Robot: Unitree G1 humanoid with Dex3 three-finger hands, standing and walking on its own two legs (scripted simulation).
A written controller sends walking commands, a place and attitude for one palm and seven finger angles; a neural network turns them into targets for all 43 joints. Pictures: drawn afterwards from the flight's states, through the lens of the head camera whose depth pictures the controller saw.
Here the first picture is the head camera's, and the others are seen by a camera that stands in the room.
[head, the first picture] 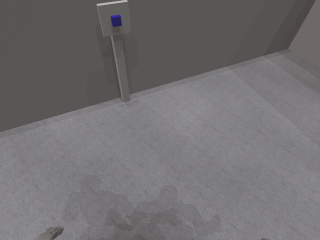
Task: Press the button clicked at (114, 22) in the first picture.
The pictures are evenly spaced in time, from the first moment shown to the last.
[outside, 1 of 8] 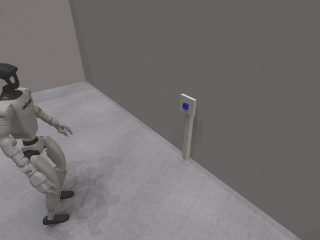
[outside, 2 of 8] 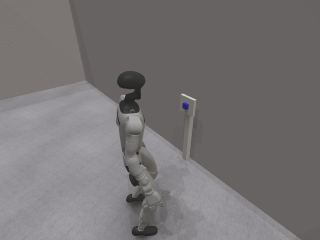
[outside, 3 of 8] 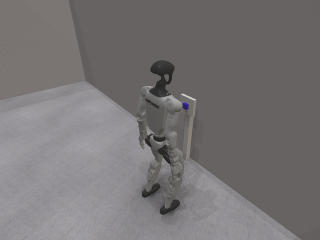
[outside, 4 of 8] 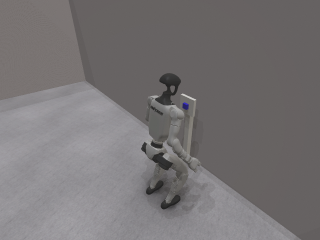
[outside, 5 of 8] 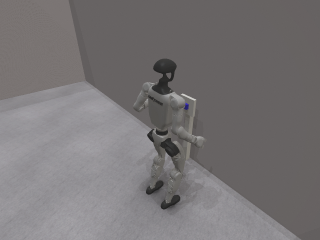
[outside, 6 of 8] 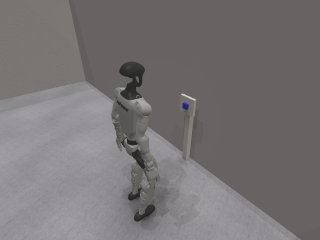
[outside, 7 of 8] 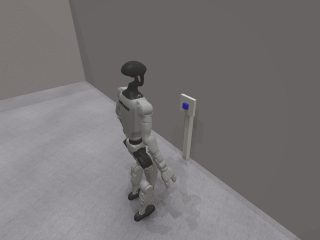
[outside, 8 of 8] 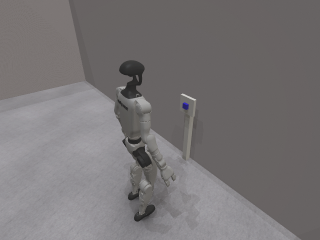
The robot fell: no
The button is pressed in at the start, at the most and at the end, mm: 0 10 0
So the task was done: yes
